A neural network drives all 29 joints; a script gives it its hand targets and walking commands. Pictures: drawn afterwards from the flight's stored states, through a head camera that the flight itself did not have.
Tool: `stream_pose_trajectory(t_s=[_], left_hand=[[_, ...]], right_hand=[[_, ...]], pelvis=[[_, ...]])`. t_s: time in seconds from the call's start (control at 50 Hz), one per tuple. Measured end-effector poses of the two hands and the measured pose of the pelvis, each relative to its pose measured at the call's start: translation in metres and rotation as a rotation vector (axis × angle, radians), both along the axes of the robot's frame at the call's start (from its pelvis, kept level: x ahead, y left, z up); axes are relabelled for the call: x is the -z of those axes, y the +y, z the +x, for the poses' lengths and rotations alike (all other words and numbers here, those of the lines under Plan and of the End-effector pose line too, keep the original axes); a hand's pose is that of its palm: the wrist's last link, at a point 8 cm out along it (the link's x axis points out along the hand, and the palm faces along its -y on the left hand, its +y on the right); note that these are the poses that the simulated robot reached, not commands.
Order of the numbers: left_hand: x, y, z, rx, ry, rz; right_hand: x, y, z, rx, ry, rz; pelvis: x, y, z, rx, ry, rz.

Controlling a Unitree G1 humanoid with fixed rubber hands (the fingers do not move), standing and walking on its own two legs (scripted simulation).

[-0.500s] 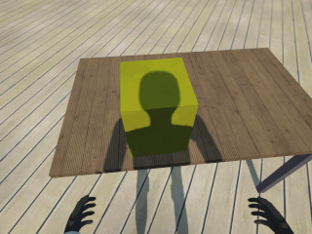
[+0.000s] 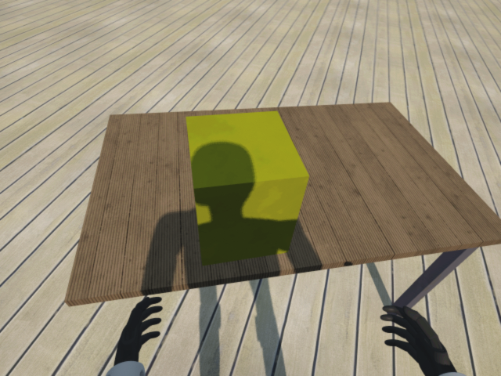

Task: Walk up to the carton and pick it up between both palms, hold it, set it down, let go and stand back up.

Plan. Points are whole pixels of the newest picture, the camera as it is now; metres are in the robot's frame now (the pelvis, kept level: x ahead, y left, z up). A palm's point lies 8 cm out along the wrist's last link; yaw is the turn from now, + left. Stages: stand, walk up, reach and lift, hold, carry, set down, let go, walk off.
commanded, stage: reach and lift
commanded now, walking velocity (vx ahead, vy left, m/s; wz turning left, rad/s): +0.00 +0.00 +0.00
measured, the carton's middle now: (239, 188) +0.51 +0.05 -0.01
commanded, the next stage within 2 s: none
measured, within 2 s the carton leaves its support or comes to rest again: neither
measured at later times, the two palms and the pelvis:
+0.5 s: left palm (164, 312) +0.23 +0.16 -0.02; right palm (411, 316) +0.24 -0.25 -0.03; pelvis +0.04 -0.03 +0.00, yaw +0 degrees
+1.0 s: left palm (151, 287) +0.26 +0.19 +0.01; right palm (394, 251) +0.32 -0.22 +0.03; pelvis +0.02 -0.02 +0.00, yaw +0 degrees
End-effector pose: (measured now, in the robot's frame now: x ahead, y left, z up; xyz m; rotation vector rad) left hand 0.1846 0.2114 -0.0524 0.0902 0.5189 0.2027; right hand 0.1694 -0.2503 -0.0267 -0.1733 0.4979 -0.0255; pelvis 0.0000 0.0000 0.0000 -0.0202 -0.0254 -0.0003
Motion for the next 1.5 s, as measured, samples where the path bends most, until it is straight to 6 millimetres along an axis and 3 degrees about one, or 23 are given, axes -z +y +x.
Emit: stream_pose_trajectory(t_s=[0.2, 0.38, 0.52, 0.68, 0.86, 0.94, 1.04, 1.14, 1.28, 1.5], left_hand=[[-0.008, -0.028, 0.018, -0.053, -0.029, -0.032], [-0.033, -0.038, 0.04, -0.075, -0.172, -0.014], [-0.035, -0.047, 0.05, -0.017, -0.19, -0.031], [-0.043, -0.037, 0.047, -0.016, -0.198, -0.021], [-0.046, -0.026, 0.043, -0.085, -0.148, -0.051], [-0.054, -0.024, 0.058, -0.113, -0.139, -0.065], [-0.075, -0.029, 0.09, -0.087, -0.177, -0.061], [-0.09, -0.034, 0.112, -0.063, -0.178, -0.061], [-0.1, -0.02, 0.118, -0.094, -0.15, -0.063], [-0.142, -0.006, 0.127, -0.094, -0.226, -0.034]], right_hand=[[0.008, -0.007, 0.028, -0.005, 0.0, 0.083], [0.006, 0.002, 0.064, -0.063, -0.077, 0.101], [0.001, 0.006, 0.068, -0.035, -0.128, 0.119], [-0.013, 0.018, 0.075, -0.043, -0.186, 0.137], [-0.033, 0.031, 0.11, -0.07, -0.19, 0.149], [-0.049, 0.031, 0.135, -0.06, -0.209, 0.158], [-0.067, 0.034, 0.166, -0.06, -0.236, 0.173], [-0.068, 0.036, 0.184, -0.053, -0.208, 0.174], [-0.063, 0.04, 0.196, -0.022, -0.174, 0.165], [-0.117, 0.065, 0.228, -0.072, -0.301, 0.189]], pelvis=[[-0.001, -0.012, 0.018, 0.001, 0.024, 0.015], [-0.002, -0.026, 0.036, 0.004, 0.049, 0.029], [-0.003, -0.029, 0.04, 0.004, 0.06, 0.031], [-0.003, -0.024, 0.033, 0.004, 0.053, 0.025], [-0.003, -0.02, 0.02, 0.004, 0.035, 0.019], [-0.003, -0.02, 0.018, 0.004, 0.033, 0.019], [-0.003, -0.021, 0.022, 0.004, 0.038, 0.021], [-0.004, -0.023, 0.029, 0.004, 0.051, 0.023], [-0.005, -0.025, 0.036, 0.005, 0.068, 0.025], [-0.005, -0.023, 0.026, 0.006, 0.055, 0.021]])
